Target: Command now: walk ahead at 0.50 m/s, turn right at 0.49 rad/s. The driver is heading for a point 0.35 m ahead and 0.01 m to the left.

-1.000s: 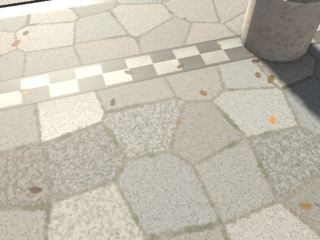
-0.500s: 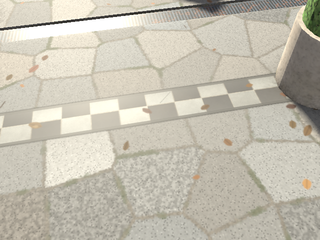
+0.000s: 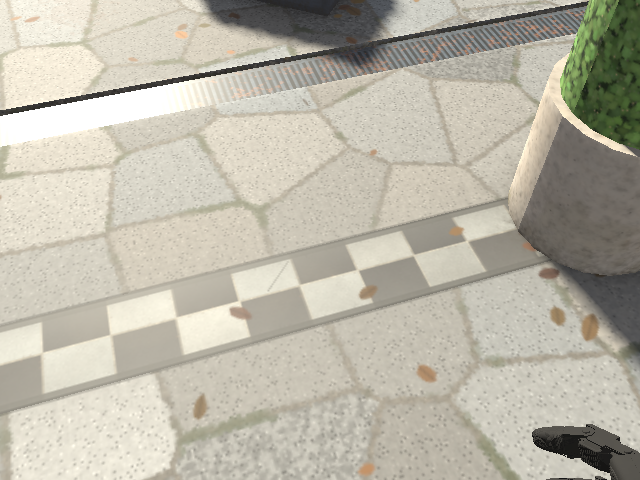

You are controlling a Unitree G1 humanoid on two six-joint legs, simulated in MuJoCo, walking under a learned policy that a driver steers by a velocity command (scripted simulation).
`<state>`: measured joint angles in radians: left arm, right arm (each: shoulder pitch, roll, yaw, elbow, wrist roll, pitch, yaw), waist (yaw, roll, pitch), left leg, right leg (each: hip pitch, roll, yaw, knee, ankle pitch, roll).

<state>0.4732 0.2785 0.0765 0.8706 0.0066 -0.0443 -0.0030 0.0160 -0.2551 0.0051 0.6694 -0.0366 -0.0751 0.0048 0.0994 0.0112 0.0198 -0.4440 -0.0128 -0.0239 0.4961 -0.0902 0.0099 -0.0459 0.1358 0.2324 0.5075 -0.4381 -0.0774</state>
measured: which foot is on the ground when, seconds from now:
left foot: down 0.00-0.46, up 0.48-0.76, down 0.78-1.00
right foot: down 0.00-0.00, up 0.02-0.42, down 0.44-1.00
